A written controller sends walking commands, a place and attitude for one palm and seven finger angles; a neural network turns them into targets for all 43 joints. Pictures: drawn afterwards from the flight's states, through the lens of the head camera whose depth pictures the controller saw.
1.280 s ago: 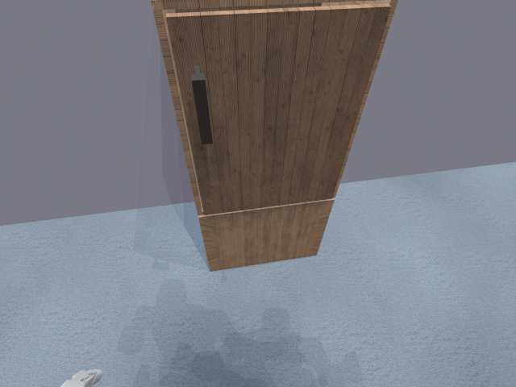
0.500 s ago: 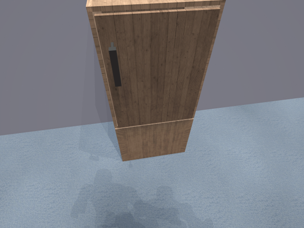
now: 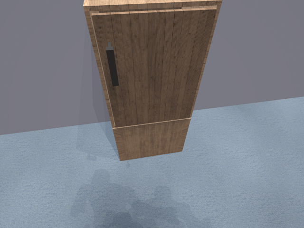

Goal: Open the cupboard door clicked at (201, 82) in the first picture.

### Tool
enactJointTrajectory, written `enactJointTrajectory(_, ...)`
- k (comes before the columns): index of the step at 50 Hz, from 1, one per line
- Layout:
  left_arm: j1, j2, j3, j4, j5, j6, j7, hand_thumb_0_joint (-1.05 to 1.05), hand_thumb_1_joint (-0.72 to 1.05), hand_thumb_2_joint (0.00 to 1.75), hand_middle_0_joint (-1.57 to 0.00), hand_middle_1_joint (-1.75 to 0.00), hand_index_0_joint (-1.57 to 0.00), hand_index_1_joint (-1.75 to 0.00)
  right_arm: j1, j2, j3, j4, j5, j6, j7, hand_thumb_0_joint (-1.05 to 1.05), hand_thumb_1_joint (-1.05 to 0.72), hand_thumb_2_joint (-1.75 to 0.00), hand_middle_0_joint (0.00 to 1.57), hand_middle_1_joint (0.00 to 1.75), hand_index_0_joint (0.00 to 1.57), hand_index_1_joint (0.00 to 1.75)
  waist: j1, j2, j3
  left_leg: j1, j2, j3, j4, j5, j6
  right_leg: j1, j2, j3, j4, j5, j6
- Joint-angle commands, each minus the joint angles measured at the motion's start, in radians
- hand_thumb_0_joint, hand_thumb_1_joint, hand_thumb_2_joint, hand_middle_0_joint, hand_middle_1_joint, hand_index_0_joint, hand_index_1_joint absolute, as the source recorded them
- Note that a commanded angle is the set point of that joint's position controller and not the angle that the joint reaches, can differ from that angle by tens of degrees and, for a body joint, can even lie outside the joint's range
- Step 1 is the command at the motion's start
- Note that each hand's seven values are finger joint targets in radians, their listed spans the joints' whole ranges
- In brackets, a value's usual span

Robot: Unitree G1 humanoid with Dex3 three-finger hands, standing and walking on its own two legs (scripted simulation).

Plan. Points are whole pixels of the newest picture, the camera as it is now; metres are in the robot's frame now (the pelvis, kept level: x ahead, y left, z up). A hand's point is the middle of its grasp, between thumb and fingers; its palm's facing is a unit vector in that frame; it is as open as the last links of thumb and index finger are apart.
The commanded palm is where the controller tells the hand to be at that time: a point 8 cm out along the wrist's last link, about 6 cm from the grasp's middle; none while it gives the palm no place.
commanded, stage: look at it before walking up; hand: left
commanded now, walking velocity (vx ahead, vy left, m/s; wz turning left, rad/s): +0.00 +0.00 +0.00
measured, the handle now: (112, 64) +0.66 +0.19 +0.08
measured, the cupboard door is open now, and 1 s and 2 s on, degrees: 0 0 0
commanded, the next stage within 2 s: turn to face it in 0.36 s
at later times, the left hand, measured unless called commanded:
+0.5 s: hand out of the picture +0.08 +0.25 -0.16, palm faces -0.02 -0.94 -0.33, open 7.4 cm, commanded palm none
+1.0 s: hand out of the picture +0.00 +0.22 -0.19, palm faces +0.11 -0.97 -0.23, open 7.4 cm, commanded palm none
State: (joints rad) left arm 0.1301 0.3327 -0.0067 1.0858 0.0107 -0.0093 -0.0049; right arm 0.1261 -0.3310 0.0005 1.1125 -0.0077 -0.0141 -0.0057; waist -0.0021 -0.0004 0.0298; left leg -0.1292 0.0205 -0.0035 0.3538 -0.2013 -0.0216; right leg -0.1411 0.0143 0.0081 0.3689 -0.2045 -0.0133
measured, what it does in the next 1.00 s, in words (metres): stands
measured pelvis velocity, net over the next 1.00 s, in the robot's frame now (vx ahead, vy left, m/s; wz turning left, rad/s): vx -0.02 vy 0.02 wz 0.10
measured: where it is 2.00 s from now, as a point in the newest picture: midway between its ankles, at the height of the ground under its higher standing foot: outside the picture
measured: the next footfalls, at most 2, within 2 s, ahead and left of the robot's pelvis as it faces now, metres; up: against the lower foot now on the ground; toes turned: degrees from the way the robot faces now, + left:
right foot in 1.62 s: +0.14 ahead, -0.16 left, +0.00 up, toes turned +5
left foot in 1.94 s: +0.19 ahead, +0.08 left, +0.00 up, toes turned +13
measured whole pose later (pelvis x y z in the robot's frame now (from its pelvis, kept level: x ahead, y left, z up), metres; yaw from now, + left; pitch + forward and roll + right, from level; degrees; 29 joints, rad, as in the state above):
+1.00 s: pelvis -0.02 +0.02 -0.01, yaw +6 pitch -1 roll +0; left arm 0.21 0.23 0.01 1.02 0.01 0.04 0.02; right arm 0.20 -0.17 -0.01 1.04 -0.01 0.03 0.00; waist 0.01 -0.03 0.06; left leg -0.29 -0.05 -0.08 0.56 -0.26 0.01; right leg -0.26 -0.05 -0.07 0.56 -0.30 0.02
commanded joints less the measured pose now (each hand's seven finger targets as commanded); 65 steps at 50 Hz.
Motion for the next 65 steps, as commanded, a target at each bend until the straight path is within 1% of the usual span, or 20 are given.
enactJointTrajectory(1, -0.037, 0.209, 0.047, -0.069, 0.0, -0.021, 0.017, 0.0, 0.9, 0.9, -0.2, -0.3, -0.2, -0.3, -0.045, -0.201, -0.034, -0.059, -0.001, -0.022, -0.013, 0.0, -0.9, -0.9, 0.2, 0.3, 0.2, 0.3, 0.005, 0.003, -0.069, 0.02, 0.099, -0.083, -0.045, 0.152, 0.043, 0.013, -0.135, 0.103, -0.061, 0.164, -0.019)
enactJointTrajectory(25, -0.033, 0.209, 0.045, -0.062, 0.0, -0.018, 0.017, 0.0, 0.9, 0.9, -0.2, -0.3, -0.2, -0.3, -0.055, -0.206, -0.033, -0.061, -0.001, -0.021, -0.012, 0.0, -0.9, -0.9, 0.2, 0.3, 0.2, 0.3, 0.004, 0.001, -0.057, 0.023, 0.098, -0.093, -0.059, 0.175, 0.043, 0.023, -0.138, 0.086, -0.067, 0.169, -0.01)
enactJointTrajectory(33, 0.038, 0.108, 0.034, -0.074, -0.001, 0.014, 0.032, 0.0, 0.9, 0.9, -0.2, -0.3, -0.2, -0.3, 0.007, -0.085, -0.018, -0.075, -0.003, 0.013, -0.006, 0.0, -0.9, -0.9, 0.2, 0.3, 0.2, 0.3, 0.011, -0.005, -0.071, -0.055, 0.078, -0.095, 0.044, 0.223, 0.028, 0.018, -0.165, 0.048, 0.017, 0.185, 0.011)
enactJointTrajectory(39, 0.063, 0.107, 0.048, -0.109, 0.0, 0.021, 0.04, 0.0, 0.9, 0.9, -0.2, -0.3, -0.2, -0.3, 0.042, -0.059, -0.031, -0.102, -0.004, 0.028, -0.004, 0.0, -0.9, -0.9, 0.2, 0.3, 0.2, 0.3, 0.007, -0.052, -0.065, -0.12, 0.043, -0.092, 0.139, 0.178, 0.023, -0.009, -0.211, 0.068, 0.037, 0.144, -0.02)
enactJointTrajectory(41, 0.066, 0.101, 0.053, -0.121, 0.002, 0.024, 0.041, 0.0, 0.9, 0.9, -0.2, -0.3, -0.2, -0.3, 0.056, -0.051, -0.037, -0.11, -0.004, 0.03, -0.004, 0.0, -0.9, -0.9, 0.2, 0.3, 0.2, 0.3, 0.005, -0.055, -0.06, -0.125, 0.039, -0.097, 0.162, 0.168, 0.027, -0.035, -0.215, 0.056, 0.048, 0.116, -0.027)
enactJointTrajectory(44, 0.062, 0.072, 0.055, -0.135, 0.003, 0.029, 0.042, 0.0, 0.9, 0.9, -0.2, -0.3, -0.2, -0.3, 0.074, -0.04, -0.042, -0.117, -0.006, 0.031, -0.004, 0.0, -0.9, -0.9, 0.2, 0.3, 0.2, 0.3, -0.001, -0.002, -0.037, -0.158, 0.056, -0.154, 0.13, 0.135, 0.047, -0.075, -0.18, 0.016, 0.091, 0.005, -0.01)
enactJointTrajectory(47, 0.085, 0.029, 0.056, -0.139, 0.004, 0.032, 0.041, 0.0, 0.9, 0.9, -0.2, -0.3, -0.2, -0.3, 0.069, -0.061, -0.05, -0.133, -0.008, 0.027, -0.006, 0.0, -0.9, -0.9, 0.2, 0.3, 0.2, 0.3, 0.01, 0.099, -0.018, -0.213, 0.116, -0.291, 0.015, 0.067, 0.097, -0.074, -0.1, -0.043, 0.17, -0.104, 0.028)
enactJointTrajectory(49, 0.114, -0.004, 0.054, -0.133, 0.005, 0.031, 0.043, 0.0, 0.9, 0.9, -0.2, -0.3, -0.2, -0.3, 0.073, -0.068, -0.058, -0.144, -0.006, 0.024, -0.013, 0.0, -0.9, -0.9, 0.2, 0.3, 0.2, 0.3, 0.017, 0.152, -0.028, -0.211, 0.153, -0.375, -0.042, 0.056, 0.139, -0.075, -0.062, -0.053, 0.232, -0.125, 0.037)
enactJointTrajectory(51, 0.141, -0.014, 0.055, -0.131, 0.006, 0.029, 0.042, 0.0, 0.9, 0.9, -0.2, -0.3, -0.2, -0.3, 0.078, -0.062, -0.064, -0.15, -0.005, 0.023, -0.017, 0.0, -0.9, -0.9, 0.2, 0.3, 0.2, 0.3, 0.021, 0.153, -0.042, -0.192, 0.16, -0.387, -0.041, 0.092, 0.162, -0.08, -0.053, -0.034, 0.259, -0.157, 0.033)
enactJointTrajectory(53, 0.18, -0.027, 0.055, -0.12, 0.005, 0.022, 0.042, 0.0, 0.9, 0.9, -0.2, -0.3, -0.2, -0.3, 0.069, -0.046, -0.066, -0.154, -0.004, 0.023, -0.019, 0.0, -0.9, -0.9, 0.2, 0.3, 0.2, 0.3, 0.034, 0.147, -0.067, -0.18, 0.134, -0.347, 0.012, 0.143, 0.151, -0.048, -0.056, -0.02, 0.176, -0.112, 0.032)
enactJointTrajectory(54, 0.199, -0.019, 0.059, -0.115, 0.006, 0.017, 0.043, 0.0, 0.9, 0.9, -0.2, -0.3, -0.2, -0.3, 0.065, -0.03, -0.064, -0.159, -0.002, 0.024, -0.017, 0.0, -0.9, -0.9, 0.2, 0.3, 0.2, 0.3, 0.04, 0.105, -0.075, -0.224, 0.102, -0.309, 0.06, 0.12, 0.126, 0.013, -0.081, 0.005, 0.106, -0.06, 0.027)
enactJointTrajectory(55, 0.2, 0.006, 0.064, -0.114, 0.01, 0.013, 0.045, 0.0, 0.9, 0.9, -0.2, -0.3, -0.2, -0.3, 0.066, -0.006, -0.062, -0.167, 0.0, 0.026, -0.014, 0.0, -0.9, -0.9, 0.2, 0.3, 0.2, 0.3, 0.035, 0.018, -0.07, -0.288, 0.042, -0.237, 0.138, 0.041, 0.087, 0.041, -0.157, 0.078, 0.044, -0.052, 0.006)
enactJointTrajectory(56, 0.197, 0.045, 0.073, -0.117, 0.014, 0.01, 0.045, 0.0, 0.9, 0.9, -0.2, -0.3, -0.2, -0.3, 0.082, 0.027, -0.058, -0.174, -0.001, 0.032, -0.012, 0.0, -0.9, -0.9, 0.2, 0.3, 0.2, 0.3, 0.031, -0.137, -0.062, -0.327, -0.036, -0.133, 0.257, -0.074, 0.047, 0.029, -0.267, 0.191, -0.037, -0.083, -0.051)
enactJointTrajectory(57, 0.19, 0.06, 0.076, -0.122, 0.012, 0.007, 0.044, 0.0, 0.9, 0.9, -0.2, -0.3, -0.2, -0.3, 0.094, 0.045, -0.058, -0.167, -0.007, 0.04, -0.013, 0.0, -0.9, -0.9, 0.2, 0.3, 0.2, 0.3, 0.028, -0.241, -0.045, -0.304, -0.046, -0.054, 0.368, -0.196, 0.025, -0.03, -0.37, 0.276, -0.13, -0.179, -0.119)
enactJointTrajectory(58, 0.187, 0.034, 0.069, -0.117, 0.012, 0.005, 0.042, 0.0, 0.9, 0.9, -0.2, -0.3, -0.2, -0.3, 0.083, 0.042, -0.061, -0.159, -0.013, 0.041, -0.012, 0.0, -0.9, -0.9, 0.2, 0.3, 0.2, 0.3, 0.03, -0.197, -0.016, -0.28, -0.016, -0.057, 0.445, -0.248, 0.026, -0.096, -0.368, 0.281, -0.167, -0.25, -0.15)
enactJointTrajectory(59, 0.171, 0.022, 0.062, -0.109, 0.015, 0.002, 0.037, 0.0, 0.9, 0.9, -0.2, -0.3, -0.2, -0.3, 0.096, 0.056, -0.059, -0.143, -0.015, 0.036, -0.008, 0.0, -0.9, -0.9, 0.2, 0.3, 0.2, 0.3, 0.009, -0.154, 0.006, -0.257, -0.008, -0.031, 0.462, -0.24, 0.028, -0.129, -0.33, 0.241, -0.165, -0.283, -0.147)
enactJointTrajectory(61, 0.167, 0.004, 0.058, -0.087, 0.017, 0.003, 0.031, 0.0, 0.9, 0.9, -0.2, -0.3, -0.2, -0.3, 0.145, 0.089, -0.05, -0.109, -0.018, 0.028, -0.004, 0.0, -0.9, -0.9, 0.2, 0.3, 0.2, 0.3, -0.012, -0.134, 0.025, -0.184, 0.005, 0.029, 0.365, -0.221, 0.03, -0.166, -0.271, 0.142, -0.136, -0.329, -0.119)
enactJointTrajectory(63, 0.167, -0.01, 0.053, -0.068, 0.013, 0.009, 0.026, 0.0, 0.9, 0.9, -0.2, -0.3, -0.2, -0.3, 0.208, 0.103, -0.04, -0.072, -0.019, 0.015, -0.008, 0.0, -0.9, -0.9, 0.2, 0.3, 0.2, 0.3, -0.035, -0.118, 0.059, -0.021, 0.005, 0.057, 0.173, -0.139, 0.033, -0.277, -0.205, 0.061, -0.073, -0.39, -0.079)
enactJointTrajectory(64, 0.182, -0.036, 0.047, -0.062, 0.009, 0.014, 0.021, 0.0, 0.9, 0.9, -0.2, -0.3, -0.2, -0.3, 0.244, 0.083, -0.04, -0.055, -0.019, 0.006, -0.012, 0.0, -0.9, -0.9, 0.2, 0.3, 0.2, 0.3, -0.042, -0.023, 0.072, 0.017, 0.037, -0.029, 0.077, -0.186, 0.046, -0.318, -0.15, 0.025, 0.014, -0.385, -0.051)
enactJointTrajectory(65, 0.188, -0.071, 0.043, -0.069, 0.007, 0.015, 0.014, 0.0, 0.9, 0.9, -0.2, -0.3, -0.2, -0.3, 0.275, 0.025, -0.052, -0.049, -0.027, 0.0, -0.021, 0.0, -0.9, -0.9, 0.2, 0.3, 0.2, 0.3, -0.05, 0.109, 0.111, -0.008, 0.166, -0.217, -0.066, -0.339, 0.092, -0.367, -0.073, -0.047, 0.154, -0.342, -0.014)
